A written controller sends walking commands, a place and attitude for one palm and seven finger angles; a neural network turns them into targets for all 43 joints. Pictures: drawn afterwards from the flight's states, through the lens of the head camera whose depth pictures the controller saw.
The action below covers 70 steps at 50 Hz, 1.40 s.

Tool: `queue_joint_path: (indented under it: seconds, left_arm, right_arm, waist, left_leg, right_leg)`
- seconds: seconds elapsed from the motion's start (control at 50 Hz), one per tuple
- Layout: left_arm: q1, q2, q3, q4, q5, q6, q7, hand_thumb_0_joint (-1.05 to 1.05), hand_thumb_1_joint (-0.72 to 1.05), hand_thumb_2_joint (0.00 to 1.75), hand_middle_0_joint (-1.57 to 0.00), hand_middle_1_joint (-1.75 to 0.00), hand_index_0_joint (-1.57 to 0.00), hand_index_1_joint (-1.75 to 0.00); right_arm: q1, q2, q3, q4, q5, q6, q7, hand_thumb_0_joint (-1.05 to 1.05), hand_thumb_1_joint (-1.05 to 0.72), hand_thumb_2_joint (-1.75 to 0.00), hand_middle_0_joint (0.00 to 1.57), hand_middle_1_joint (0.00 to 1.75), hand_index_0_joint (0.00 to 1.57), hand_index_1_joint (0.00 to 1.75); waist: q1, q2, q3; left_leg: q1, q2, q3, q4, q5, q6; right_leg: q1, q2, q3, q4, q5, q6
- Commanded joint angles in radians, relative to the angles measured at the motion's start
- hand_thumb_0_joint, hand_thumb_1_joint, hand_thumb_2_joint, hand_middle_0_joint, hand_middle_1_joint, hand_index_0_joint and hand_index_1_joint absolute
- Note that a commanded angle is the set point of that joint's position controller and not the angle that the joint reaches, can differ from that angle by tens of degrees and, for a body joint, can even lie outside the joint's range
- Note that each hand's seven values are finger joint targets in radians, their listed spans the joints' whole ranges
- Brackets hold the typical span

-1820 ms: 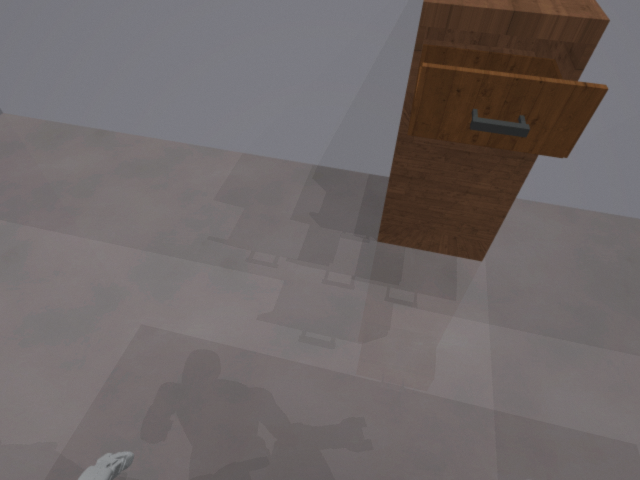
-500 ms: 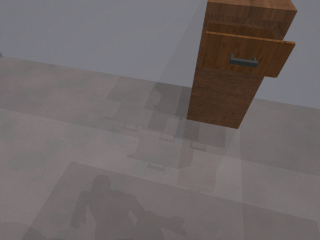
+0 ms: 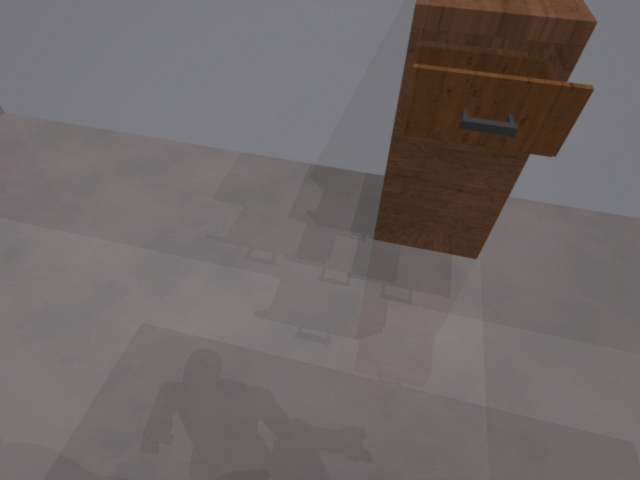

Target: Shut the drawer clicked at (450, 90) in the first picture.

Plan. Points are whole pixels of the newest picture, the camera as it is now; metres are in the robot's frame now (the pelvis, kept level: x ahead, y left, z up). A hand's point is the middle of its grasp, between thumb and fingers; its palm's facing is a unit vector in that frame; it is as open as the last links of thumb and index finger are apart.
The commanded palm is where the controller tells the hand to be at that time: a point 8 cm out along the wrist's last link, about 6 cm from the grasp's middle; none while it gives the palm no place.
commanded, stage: walk to a spot facing it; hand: left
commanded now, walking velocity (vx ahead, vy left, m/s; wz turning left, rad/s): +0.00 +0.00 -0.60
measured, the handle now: (487, 121) +0.89 -0.34 -0.01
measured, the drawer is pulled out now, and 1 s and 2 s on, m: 0.23 0.23 0.23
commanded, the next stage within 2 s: none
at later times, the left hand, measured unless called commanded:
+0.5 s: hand out of the picture +0.04 +0.15 -0.17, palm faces -0.18 -0.95 -0.27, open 7.3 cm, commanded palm none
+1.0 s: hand out of the picture +0.13 +0.20 -0.18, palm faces -0.44 -0.87 -0.23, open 7.3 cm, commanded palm none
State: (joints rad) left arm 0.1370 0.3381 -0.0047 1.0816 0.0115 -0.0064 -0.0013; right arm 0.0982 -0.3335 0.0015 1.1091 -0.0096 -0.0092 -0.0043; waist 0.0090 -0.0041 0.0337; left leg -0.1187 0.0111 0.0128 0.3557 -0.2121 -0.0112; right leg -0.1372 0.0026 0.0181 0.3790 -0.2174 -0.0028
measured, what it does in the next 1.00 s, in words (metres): steps on the spot, turning right: left foot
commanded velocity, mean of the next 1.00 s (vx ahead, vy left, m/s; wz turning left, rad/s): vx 0.00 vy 0.00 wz -0.60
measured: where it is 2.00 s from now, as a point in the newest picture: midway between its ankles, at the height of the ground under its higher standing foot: outside the picture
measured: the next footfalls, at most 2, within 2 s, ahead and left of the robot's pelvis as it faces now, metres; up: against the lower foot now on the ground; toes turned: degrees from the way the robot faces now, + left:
left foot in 0.94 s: +0.05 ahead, +0.11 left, +0.00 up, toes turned -32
right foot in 1.52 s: -0.12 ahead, -0.11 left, +0.00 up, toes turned -61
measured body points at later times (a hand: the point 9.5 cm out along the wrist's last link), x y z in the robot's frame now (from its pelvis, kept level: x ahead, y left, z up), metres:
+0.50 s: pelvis -0.03 -0.04 -0.01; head +0.01 -0.07 +0.44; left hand +0.05 +0.20 -0.15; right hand -0.01 -0.30 -0.17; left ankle -0.02 +0.13 -0.66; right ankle -0.02 -0.10 -0.75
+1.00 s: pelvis -0.04 +0.04 -0.01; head +0.00 +0.06 +0.44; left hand +0.15 +0.25 -0.16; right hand -0.07 -0.24 -0.12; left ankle +0.01 +0.13 -0.75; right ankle -0.04 -0.09 -0.71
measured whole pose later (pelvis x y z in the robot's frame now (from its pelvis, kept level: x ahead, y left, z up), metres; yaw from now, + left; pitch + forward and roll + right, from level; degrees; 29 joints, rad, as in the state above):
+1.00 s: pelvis -0.04 +0.04 -0.01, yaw -31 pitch +0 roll -1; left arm 0.23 0.28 0.09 0.91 0.03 0.07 -0.01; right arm 0.15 -0.20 -0.03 0.88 -0.01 0.02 -0.03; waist 0.03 -0.07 0.03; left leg -0.25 -0.01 0.00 0.52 -0.27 0.02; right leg -0.48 0.14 0.18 0.78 -0.36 0.03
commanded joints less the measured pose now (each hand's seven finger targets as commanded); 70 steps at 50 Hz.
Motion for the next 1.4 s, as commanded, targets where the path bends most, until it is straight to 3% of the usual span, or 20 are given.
queue_joint_path:
  seconds: [0.0, 0.12, 0.22, 0.28, 0.3, 0.32, 0.36, 0.46, 0.56, 0.7, 0.84, 0.88, 0.9, 0.92, 0.94, 1.0, 1.04, 1.16, 1.26, 1.38]
  left_arm:
    - [0.024, 0.105, 0.028, -0.068, -0.001, 0.015, 0.019, 0.00, 0.90, 0.90, -0.20, -0.30, -0.20, -0.30]
    - [0.051, 0.095, 0.054, -0.142, 0.006, 0.043, 0.006, 0.00, 0.90, 0.90, -0.20, -0.30, -0.20, -0.30]
    - [0.088, 0.037, 0.071, -0.189, 0.006, 0.055, -0.006, 0.00, 0.90, 0.90, -0.20, -0.30, -0.20, -0.30]
    - [0.241, 0.051, 0.092, -0.161, 0.014, 0.040, -0.011, 0.00, 0.90, 0.90, -0.20, -0.30, -0.20, -0.30]
    - [0.262, 0.161, 0.110, -0.164, 0.029, 0.021, 0.005, 0.00, 0.90, 0.90, -0.20, -0.30, -0.20, -0.30]
    - [0.267, 0.179, 0.106, -0.175, 0.012, 0.023, 0.015, 0.00, 0.90, 0.90, -0.20, -0.30, -0.20, -0.30]
    - [0.176, 0.126, 0.111, -0.203, 0.007, 0.025, 0.023, 0.00, 0.90, 0.90, -0.20, -0.30, -0.20, -0.30]
    - [0.147, 0.068, 0.101, -0.217, 0.001, 0.009, 0.019, 0.00, 0.90, 0.90, -0.20, -0.30, -0.20, -0.30]
    - [0.201, 0.059, 0.108, -0.201, 0.001, 0.012, 0.017, 0.00, 0.90, 0.90, -0.20, -0.30, -0.20, -0.30]
    - [0.200, 0.072, 0.113, -0.212, 0.011, 0.022, 0.015, 0.00, 0.90, 0.90, -0.20, -0.30, -0.20, -0.30]
    - [0.107, 0.112, 0.120, -0.248, 0.016, 0.039, 0.012, 0.00, 0.90, 0.90, -0.20, -0.30, -0.20, -0.30]
    - [0.060, 0.098, 0.117, -0.264, 0.010, 0.045, 0.010, 0.00, 0.90, 0.90, -0.20, -0.30, -0.20, -0.30]
    - [0.061, 0.049, 0.111, -0.283, 0.005, 0.048, 0.004, 0.00, 0.90, 0.90, -0.20, -0.30, -0.20, -0.30]
    - [0.083, 0.002, 0.106, -0.292, 0.001, 0.048, -0.008, 0.00, 0.90, 0.90, -0.20, -0.30, -0.20, -0.30]
    - [0.052, 0.049, 0.122, -0.291, 0.016, 0.049, -0.008, 0.00, 0.90, 0.90, -0.20, -0.30, -0.20, -0.30]
    - [0.153, 0.049, 0.139, -0.232, 0.029, 0.067, -0.030, 0.00, 0.90, 0.90, -0.20, -0.30, -0.20, -0.30]
    - [0.158, 0.018, 0.126, -0.230, 0.025, 0.069, -0.036, 0.00, 0.90, 0.90, -0.20, -0.30, -0.20, -0.30]
    - [0.035, -0.013, 0.107, -0.257, 0.018, 0.063, -0.043, 0.00, 0.90, 0.90, -0.20, -0.30, -0.20, -0.30]
    - [-0.052, -0.026, 0.102, -0.272, 0.020, 0.058, -0.059, 0.00, 0.90, 0.90, -0.20, -0.30, -0.20, -0.30]
    - [-0.075, -0.070, 0.094, -0.277, 0.019, 0.040, -0.065, 0.00, 0.90, 0.90, -0.20, -0.30, -0.20, -0.30]
  right_arm:
    - [0.042, -0.095, -0.027, -0.066, 0.000, -0.004, -0.022, 0.00, -0.90, -0.90, 0.20, 0.30, 0.20, 0.30]
    - [0.053, -0.127, -0.067, -0.142, -0.004, 0.018, -0.031, 0.00, -0.90, -0.90, 0.20, 0.30, 0.20, 0.30]
    - [0.024, -0.128, -0.089, -0.196, -0.009, 0.009, -0.030, 0.00, -0.90, -0.90, 0.20, 0.30, 0.20, 0.30]
    - [-0.037, -0.107, -0.094, -0.223, -0.008, 0.021, -0.026, 0.00, -0.90, -0.90, 0.20, 0.30, 0.20, 0.30]
    - [0.001, -0.018, -0.080, -0.250, -0.001, 0.031, -0.020, 0.00, -0.90, -0.90, 0.20, 0.30, 0.20, 0.30]
    - [-0.020, -0.012, -0.075, -0.272, 0.000, 0.037, -0.022, 0.00, -0.90, -0.90, 0.20, 0.30, 0.20, 0.30]
    - [-0.003, -0.033, -0.086, -0.247, 0.000, 0.039, -0.019, 0.00, -0.90, -0.90, 0.20, 0.30, 0.20, 0.30]
    - [0.055, -0.009, -0.085, -0.209, -0.007, 0.036, -0.017, 0.00, -0.90, -0.90, 0.20, 0.30, 0.20, 0.30]
    - [0.026, -0.003, -0.085, -0.226, -0.007, 0.041, -0.028, 0.00, -0.90, -0.90, 0.20, 0.30, 0.20, 0.30]
    - [-0.021, -0.006, -0.081, -0.263, -0.005, 0.035, -0.031, 0.00, -0.90, -0.90, 0.20, 0.30, 0.20, 0.30]
    - [0.066, 0.000, -0.079, -0.278, 0.013, 0.018, -0.033, 0.00, -0.90, -0.90, 0.20, 0.30, 0.20, 0.30]
    - [0.168, -0.015, -0.083, -0.253, 0.015, 0.006, -0.040, 0.00, -0.90, -0.90, 0.20, 0.30, 0.20, 0.30]
    - [0.205, -0.071, -0.094, -0.250, 0.009, -0.003, -0.046, 0.00, -0.90, -0.90, 0.20, 0.30, 0.20, 0.30]
    - [0.158, -0.153, -0.109, -0.275, -0.003, -0.001, -0.045, 0.00, -0.90, -0.90, 0.20, 0.30, 0.20, 0.30]
    - [0.097, -0.157, -0.103, -0.303, -0.002, 0.007, -0.044, 0.00, -0.90, -0.90, 0.20, 0.30, 0.20, 0.30]
    - [-0.052, -0.049, -0.069, -0.338, -0.011, -0.001, -0.041, 0.00, -0.90, -0.90, 0.20, 0.30, 0.20, 0.30]
    - [-0.002, -0.035, -0.069, -0.323, -0.011, -0.007, -0.039, 0.00, -0.90, -0.90, 0.20, 0.30, 0.20, 0.30]
    - [0.235, -0.043, -0.080, -0.246, -0.010, -0.020, -0.038, 0.00, -0.90, -0.90, 0.20, 0.30, 0.20, 0.30]
    - [0.288, -0.060, -0.093, -0.204, -0.016, -0.030, -0.031, 0.00, -0.90, -0.90, 0.20, 0.30, 0.20, 0.30]
    - [0.289, -0.073, -0.102, -0.168, -0.027, -0.033, -0.018, 0.00, -0.90, -0.90, 0.20, 0.30, 0.20, 0.30]
  waist:
    - [-0.014, -0.002, -0.057]
    - [-0.013, 0.062, -0.039]
    - [0.006, 0.193, -0.042]
    - [0.095, 0.040, -0.055]
    - [0.084, -0.334, -0.029]
    - [0.080, -0.327, -0.025]
    - [0.042, -0.217, -0.006]
    - [0.006, -0.078, -0.085]
    - [0.028, -0.100, -0.103]
    - [0.045, -0.114, -0.093]
    - [0.007, -0.162, -0.110]
    - [-0.045, -0.133, -0.124]
    - [-0.064, 0.025, -0.138]
    - [-0.043, 0.302, -0.098]
    - [-0.034, 0.207, -0.026]
    - [0.064, 0.128, 0.020]
    - [0.049, 0.136, 0.005]
    - [-0.048, 0.171, -0.013]
    - [-0.074, 0.170, 0.051]
    - [-0.068, 0.172, 0.027]
  left_leg:
    - [0.031, 0.125, -0.028, 0.030, 0.207, 0.011]
    - [0.008, 0.202, -0.041, 0.055, 0.140, 0.050]
    - [-0.045, 0.367, -0.070, 0.032, 0.351, 0.174]
    - [-0.196, 0.245, 0.097, 0.344, 0.142, 0.039]
    - [-0.407, 0.070, 0.157, 0.619, -0.289, -0.042]
    - [-0.443, 0.019, 0.017, 0.754, -0.403, -0.042]
    - [-0.449, 0.060, -0.050, 0.812, -0.263, -0.029]
    - [-0.440, 0.061, -0.050, 0.778, -0.105, -0.058]
    - [-0.483, 0.047, -0.069, 0.751, -0.102, -0.071]
    - [-0.417, 0.026, -0.073, 0.608, -0.170, -0.064]
    - [-0.175, -0.031, -0.059, 0.263, -0.179, -0.018]
    - [0.066, -0.017, -0.057, 0.056, -0.071, 0.003]
    - [0.193, 0.128, -0.204, -0.068, -0.150, 0.050]
    - [0.169, 0.389, -0.467, -0.170, -0.214, 0.112]
    - [-0.044, 0.480, -0.483, -0.183, -0.181, 0.167]
    - [-0.239, 0.281, -0.187, -0.145, -0.105, 0.131]
    - [-0.135, 0.220, -0.075, -0.096, 0.006, 0.114]
    - [0.090, 0.299, -0.092, -0.104, -0.009, 0.142]
    - [0.072, 0.374, -0.088, -0.182, -0.267, 0.154]
    - [-0.001, 0.396, 0.049, -0.149, -0.274, 0.120]
  right_leg:
    - [-0.058, -0.112, 0.124, 0.018, 0.306, -0.022]
    - [-0.195, -0.040, 0.106, 0.195, 0.218, -0.013]
    - [-0.231, -0.034, 0.012, 0.489, -0.298, 0.012]
    - [-0.017, -0.062, 0.017, 0.157, 0.044, 0.003]
    - [0.020, -0.277, 0.406, -0.047, 0.273, -0.053]
    - [-0.049, -0.366, 0.568, -0.111, 0.386, -0.129]
    - [-0.089, -0.289, 0.490, -0.128, 0.130, -0.135]
    - [0.009, -0.190, 0.348, -0.065, 0.217, -0.124]
    - [0.079, -0.167, 0.384, -0.062, 0.250, -0.091]
    - [0.021, -0.161, 0.487, -0.068, 0.197, -0.163]
    - [-0.113, -0.121, 0.545, -0.059, 0.167, -0.144]
    - [-0.282, -0.051, 0.492, -0.005, 0.038, -0.070]
    - [-0.439, 0.053, 0.376, 0.121, -0.130, -0.019]
    - [-0.575, 0.162, 0.175, 0.422, -0.324, 0.030]
    - [-0.532, 0.076, 0.123, 0.631, -0.316, 0.058]
    - [-0.413, 0.045, 0.078, 0.921, -0.137, 0.074]
    - [-0.464, 0.034, 0.040, 0.936, -0.098, 0.084]
    - [-0.540, -0.032, -0.003, 0.739, -0.127, 0.093]
    - [-0.533, -0.087, -0.041, 0.585, -0.158, 0.073]
    - [-0.339, -0.075, -0.116, 0.353, -0.198, 0.032]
